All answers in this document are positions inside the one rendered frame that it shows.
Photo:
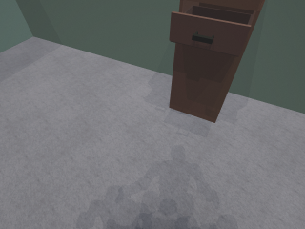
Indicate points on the cabinet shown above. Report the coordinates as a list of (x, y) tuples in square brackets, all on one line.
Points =
[(202, 78)]

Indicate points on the handle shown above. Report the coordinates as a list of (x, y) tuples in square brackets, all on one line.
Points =
[(202, 38)]

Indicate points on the drawer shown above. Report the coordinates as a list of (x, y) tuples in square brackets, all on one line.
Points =
[(230, 29)]

